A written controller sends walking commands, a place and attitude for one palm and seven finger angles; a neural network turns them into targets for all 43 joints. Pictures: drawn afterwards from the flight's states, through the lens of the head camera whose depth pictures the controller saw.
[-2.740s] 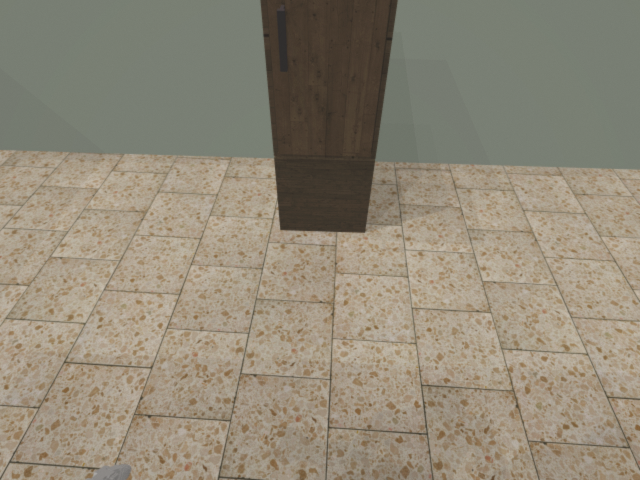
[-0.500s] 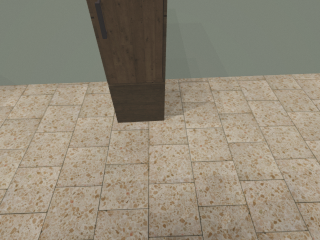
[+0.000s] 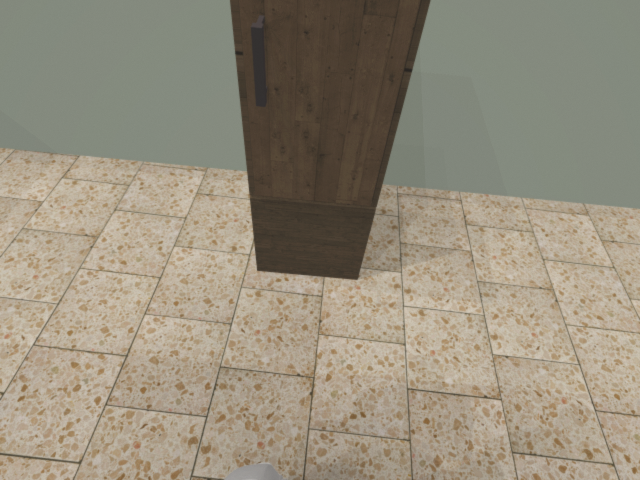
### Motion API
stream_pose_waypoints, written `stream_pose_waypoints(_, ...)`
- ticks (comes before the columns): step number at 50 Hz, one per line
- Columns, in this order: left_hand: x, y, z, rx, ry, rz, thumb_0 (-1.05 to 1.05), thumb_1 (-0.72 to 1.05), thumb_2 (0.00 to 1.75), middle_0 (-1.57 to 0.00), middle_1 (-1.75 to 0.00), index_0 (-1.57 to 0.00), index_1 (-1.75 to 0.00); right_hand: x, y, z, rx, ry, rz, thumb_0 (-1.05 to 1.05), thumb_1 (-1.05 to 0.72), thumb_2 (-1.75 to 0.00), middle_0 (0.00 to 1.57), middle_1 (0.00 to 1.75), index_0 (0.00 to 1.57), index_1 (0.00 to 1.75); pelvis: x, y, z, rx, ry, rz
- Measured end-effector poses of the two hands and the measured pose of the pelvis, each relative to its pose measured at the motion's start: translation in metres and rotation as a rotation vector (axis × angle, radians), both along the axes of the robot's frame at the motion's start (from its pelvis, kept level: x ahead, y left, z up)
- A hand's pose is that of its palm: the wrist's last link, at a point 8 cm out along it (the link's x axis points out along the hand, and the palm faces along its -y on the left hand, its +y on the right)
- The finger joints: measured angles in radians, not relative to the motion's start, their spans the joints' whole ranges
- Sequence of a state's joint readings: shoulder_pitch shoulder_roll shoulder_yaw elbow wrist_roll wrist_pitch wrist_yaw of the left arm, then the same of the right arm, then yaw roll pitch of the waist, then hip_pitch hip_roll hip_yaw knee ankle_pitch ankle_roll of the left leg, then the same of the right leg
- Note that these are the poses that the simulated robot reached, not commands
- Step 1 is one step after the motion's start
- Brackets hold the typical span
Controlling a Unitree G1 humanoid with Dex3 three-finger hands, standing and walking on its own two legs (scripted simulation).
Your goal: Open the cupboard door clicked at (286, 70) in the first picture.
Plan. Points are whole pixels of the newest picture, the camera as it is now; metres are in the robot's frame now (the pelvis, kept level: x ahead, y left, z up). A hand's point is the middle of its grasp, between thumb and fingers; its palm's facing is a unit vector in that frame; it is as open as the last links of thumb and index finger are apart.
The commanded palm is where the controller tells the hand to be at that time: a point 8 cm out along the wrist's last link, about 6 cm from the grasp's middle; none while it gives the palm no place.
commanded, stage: take the last steps up to it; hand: left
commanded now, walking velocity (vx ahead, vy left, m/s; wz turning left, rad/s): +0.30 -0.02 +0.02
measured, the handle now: (261, 62) +0.84 +0.21 +0.08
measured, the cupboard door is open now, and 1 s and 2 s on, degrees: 0 0 0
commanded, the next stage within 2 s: come to a stop and stand still in 0.74 s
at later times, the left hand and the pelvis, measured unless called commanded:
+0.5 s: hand (236, 407) +0.23 +0.14 -0.14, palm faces -0.03 -0.98 -0.17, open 7.4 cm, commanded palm none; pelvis +0.15 -0.03 +0.02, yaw +0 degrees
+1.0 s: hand (272, 400) +0.25 +0.09 -0.16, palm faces +0.13 -0.97 -0.18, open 7.3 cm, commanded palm none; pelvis +0.30 -0.07 +0.02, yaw +2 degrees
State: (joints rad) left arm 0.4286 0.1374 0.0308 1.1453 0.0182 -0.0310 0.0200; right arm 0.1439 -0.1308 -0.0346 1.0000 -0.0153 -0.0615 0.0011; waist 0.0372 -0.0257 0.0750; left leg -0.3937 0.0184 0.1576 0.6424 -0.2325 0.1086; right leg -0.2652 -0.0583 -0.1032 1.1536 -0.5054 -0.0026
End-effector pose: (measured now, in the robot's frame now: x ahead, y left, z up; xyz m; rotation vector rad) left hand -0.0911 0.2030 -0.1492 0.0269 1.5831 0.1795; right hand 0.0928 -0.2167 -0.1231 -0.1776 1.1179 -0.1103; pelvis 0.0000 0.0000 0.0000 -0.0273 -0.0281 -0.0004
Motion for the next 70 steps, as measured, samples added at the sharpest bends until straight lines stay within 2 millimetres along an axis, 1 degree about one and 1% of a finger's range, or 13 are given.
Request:
stream_pose_waypoints(8,0.122,0.033,0.015,0.044,-0.209,-0.050,0.01,0.91,0.90,-0.19,-0.30,-0.19,-0.30,-0.011,-0.008,0.016,-0.050,0.089,-0.082,-0.02,-0.94,-0.90,0.20,0.30,0.20,0.29,0.044,0.012,0.019,0.020,0.004,0.005)
stream_pose_waypoints(16,0.215,0.030,0.028,0.058,-0.309,-0.086,0.00,0.92,0.90,-0.19,-0.30,-0.19,-0.30,-0.042,0.007,0.010,0.015,0.253,-0.156,0.00,-0.92,-0.90,0.20,0.30,0.20,0.29,0.090,0.004,0.025,0.038,0.009,0.010)
stream_pose_waypoints(25,0.318,-0.010,0.034,0.054,-0.349,-0.179,0.01,0.92,0.90,-0.19,-0.30,-0.19,-0.30,-0.059,0.004,0.006,0.092,0.445,-0.244,0.00,-0.91,-0.90,0.20,0.30,0.20,0.29,0.148,-0.027,0.022,0.053,0.030,-0.002)
stream_pose_waypoints(29,0.369,-0.040,0.030,0.056,-0.396,-0.211,0.01,0.92,0.90,-0.19,-0.30,-0.19,-0.30,-0.050,-0.013,-0.002,0.113,0.521,-0.262,0.00,-0.90,-0.90,0.20,0.30,0.20,0.29,0.181,-0.051,0.012,0.059,0.036,-0.007)
stream_pose_waypoints(31,0.386,-0.053,0.029,0.058,-0.429,-0.202,0.01,0.91,0.90,-0.19,-0.30,-0.19,-0.30,-0.035,-0.026,-0.006,0.117,0.544,-0.250,0.00,-0.90,-0.90,0.20,0.30,0.20,0.29,0.194,-0.061,0.008,0.044,0.029,0.006)
stream_pose_waypoints(35,0.394,-0.061,0.037,0.092,-0.468,-0.095,-0.02,0.94,0.90,-0.20,-0.30,-0.20,-0.30,0.026,-0.058,-0.007,0.087,0.485,-0.185,0.01,-0.91,-0.90,0.20,0.30,0.20,0.29,0.221,-0.075,0.014,0.042,0.019,0.034)
stream_pose_waypoints(41,0.379,-0.051,0.045,0.151,-0.372,-0.065,-0.03,0.96,0.90,-0.20,-0.30,-0.20,-0.30,0.158,-0.092,-0.006,0.036,0.244,-0.098,0.01,-0.91,-0.90,0.20,0.29,0.20,0.29,0.253,-0.083,0.023,0.033,0.022,0.052)
stream_pose_waypoints(47,0.346,-0.060,0.034,0.100,-0.198,-0.020,-0.01,0.93,0.90,-0.19,-0.30,-0.20,-0.30,0.267,-0.086,0.004,0.024,0.067,-0.017,0.00,-0.91,-0.90,0.20,0.29,0.20,0.29,0.283,-0.076,0.023,0.023,0.017,0.046)
stream_pose_waypoints(52,0.331,-0.062,0.013,0.049,-0.088,0.037,0.00,0.92,0.90,-0.19,-0.30,-0.20,-0.30,0.323,-0.063,0.005,0.003,0.008,0.042,0.00,-0.91,-0.90,0.20,0.29,0.20,0.29,0.307,-0.063,0.011,0.009,0.004,0.039)
stream_pose_waypoints(56,0.334,-0.058,0.006,0.044,-0.060,0.036,0.00,0.92,0.90,-0.20,-0.30,-0.20,-0.30,0.335,-0.049,0.006,0.002,0.000,0.055,0.00,-0.91,-0.90,0.20,0.29,0.20,0.29,0.308,-0.060,0.009,0.042,-0.002,0.024)
stream_pose_waypoints(61,0.350,-0.050,0.012,0.078,-0.098,0.004,0.00,0.91,0.90,-0.20,-0.30,-0.20,-0.30,0.320,-0.051,0.001,0.020,0.031,0.039,0.00,-0.90,-0.90,0.20,0.30,0.20,0.29,0.292,-0.066,0.010,0.040,-0.001,0.022)
stream_pose_waypoints(66,0.363,-0.047,0.020,0.142,-0.180,-0.036,0.00,0.91,0.90,-0.19,-0.30,-0.20,-0.30,0.290,-0.075,-0.010,0.042,0.050,-0.004,0.00,-0.91,-0.90,0.21,0.30,0.21,0.30,0.274,-0.082,0.007,0.046,-0.001,0.018)
stream_pose_waypoints(70,0.361,-0.059,0.026,0.184,-0.239,-0.054,0.00,0.91,0.90,-0.19,-0.30,-0.19,-0.30,0.258,-0.103,-0.021,0.060,0.091,-0.036,0.00,-0.91,-0.90,0.20,0.30,0.21,0.29,0.265,-0.101,0.003,0.055,-0.010,0.031)
